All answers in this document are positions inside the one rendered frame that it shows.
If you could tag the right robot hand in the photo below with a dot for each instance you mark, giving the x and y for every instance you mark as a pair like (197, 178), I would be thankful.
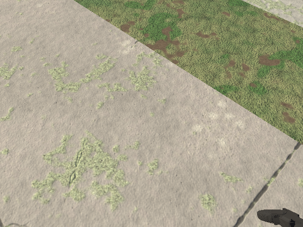
(284, 217)

